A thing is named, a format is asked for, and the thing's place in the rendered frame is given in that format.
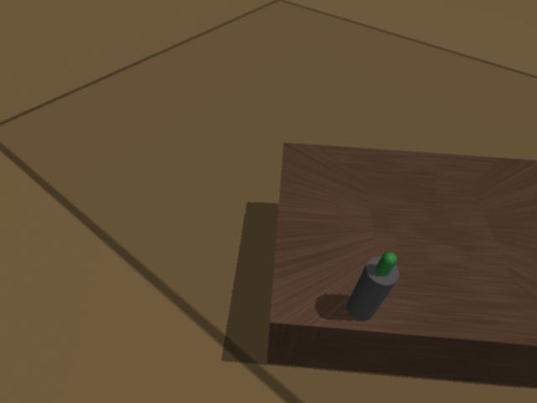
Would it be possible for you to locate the bottle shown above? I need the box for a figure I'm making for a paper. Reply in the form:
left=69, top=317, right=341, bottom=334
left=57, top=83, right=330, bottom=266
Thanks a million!
left=347, top=252, right=399, bottom=322

